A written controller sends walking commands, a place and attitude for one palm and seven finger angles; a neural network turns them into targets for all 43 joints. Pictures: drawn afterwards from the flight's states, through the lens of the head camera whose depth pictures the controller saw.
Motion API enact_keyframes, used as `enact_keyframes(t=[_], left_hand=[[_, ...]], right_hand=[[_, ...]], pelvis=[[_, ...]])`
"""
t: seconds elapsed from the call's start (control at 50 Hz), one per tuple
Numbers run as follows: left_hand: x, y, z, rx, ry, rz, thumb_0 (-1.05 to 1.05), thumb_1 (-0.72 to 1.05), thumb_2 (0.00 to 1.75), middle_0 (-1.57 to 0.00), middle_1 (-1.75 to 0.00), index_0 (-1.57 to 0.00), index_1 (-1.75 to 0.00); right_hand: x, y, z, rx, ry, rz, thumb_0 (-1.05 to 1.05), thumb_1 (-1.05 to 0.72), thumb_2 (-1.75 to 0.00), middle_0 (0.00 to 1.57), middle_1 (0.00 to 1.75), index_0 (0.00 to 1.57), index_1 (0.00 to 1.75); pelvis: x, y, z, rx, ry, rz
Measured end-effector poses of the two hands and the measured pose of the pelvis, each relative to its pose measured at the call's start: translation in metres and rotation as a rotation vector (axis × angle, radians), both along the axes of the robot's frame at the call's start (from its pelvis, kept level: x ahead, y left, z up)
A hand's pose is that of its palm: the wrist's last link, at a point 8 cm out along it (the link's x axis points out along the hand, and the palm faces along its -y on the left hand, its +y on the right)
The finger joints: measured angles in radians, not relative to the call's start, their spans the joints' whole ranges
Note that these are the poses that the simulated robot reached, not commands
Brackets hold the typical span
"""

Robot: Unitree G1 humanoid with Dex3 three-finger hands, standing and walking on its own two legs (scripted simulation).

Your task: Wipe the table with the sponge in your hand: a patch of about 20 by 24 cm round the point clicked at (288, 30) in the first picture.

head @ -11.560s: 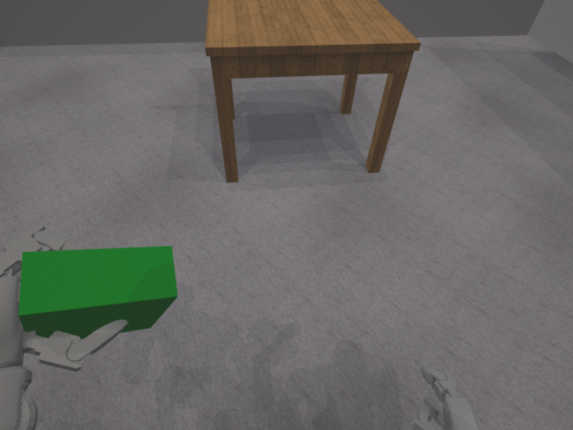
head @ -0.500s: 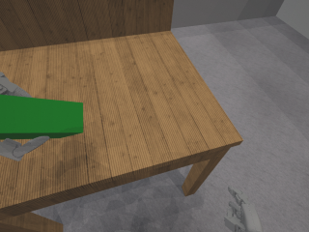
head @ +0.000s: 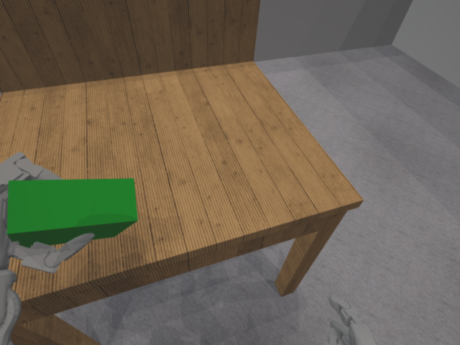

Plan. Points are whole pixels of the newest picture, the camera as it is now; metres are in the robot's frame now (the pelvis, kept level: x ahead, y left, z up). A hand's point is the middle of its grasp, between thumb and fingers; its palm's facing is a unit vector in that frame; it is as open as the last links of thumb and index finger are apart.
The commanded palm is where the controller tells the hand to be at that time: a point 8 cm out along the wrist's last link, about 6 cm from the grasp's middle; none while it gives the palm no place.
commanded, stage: come to a stop and stand still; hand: left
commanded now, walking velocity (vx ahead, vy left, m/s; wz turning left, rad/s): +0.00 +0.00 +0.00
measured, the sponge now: (91, 213) +0.24 +0.22 +0.15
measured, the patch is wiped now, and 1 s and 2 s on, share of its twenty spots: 0.00 0.00 0.00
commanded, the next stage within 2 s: look again from close up in 0.18 s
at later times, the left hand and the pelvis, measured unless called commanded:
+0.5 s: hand (70, 200) +0.25 +0.25 +0.16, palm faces +0.36 -0.85 -0.38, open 9.6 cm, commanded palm +0.19 +0.29 +0.18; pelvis +0.03 +0.01 +0.00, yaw +0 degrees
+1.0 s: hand (54, 159) +0.28 +0.27 +0.21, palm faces +0.48 -0.75 -0.45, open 9.6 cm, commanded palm +0.19 +0.26 +0.18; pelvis +0.04 -0.02 +0.00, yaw +1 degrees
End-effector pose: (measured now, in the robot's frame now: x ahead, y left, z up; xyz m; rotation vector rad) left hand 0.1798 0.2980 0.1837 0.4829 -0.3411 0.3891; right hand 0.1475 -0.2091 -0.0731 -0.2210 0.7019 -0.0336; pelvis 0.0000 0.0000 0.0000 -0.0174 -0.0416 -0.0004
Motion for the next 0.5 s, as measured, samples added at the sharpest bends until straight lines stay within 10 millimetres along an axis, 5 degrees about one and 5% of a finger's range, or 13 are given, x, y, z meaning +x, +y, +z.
enact_keyframes(t=[0.18, 0.5], left_hand=[[0.003, -0.003, -0.015, -0.016, 0.056, -0.045, -0.01, -0.45, 1.01, -0.79, -1.35, -0.79, -1.35], [0.035, -0.003, -0.014, -0.032, 0.063, -0.057, -0.01, -0.45, 1.01, -0.79, -1.35, -0.79, -1.36]], right_hand=[[0.019, 0.014, 0.011, 0.003, -0.063, 0.020, 0.01, -0.90, -0.90, 0.20, 0.30, 0.20, 0.30], [0.044, -0.002, 0.017, -0.046, -0.044, -0.011, 0.01, -0.90, -0.90, 0.20, 0.30, 0.20, 0.30]], pelvis=[[0.002, 0.007, 0.000, -0.002, 0.000, 0.004], [0.030, 0.007, 0.003, -0.005, 0.027, -0.002]])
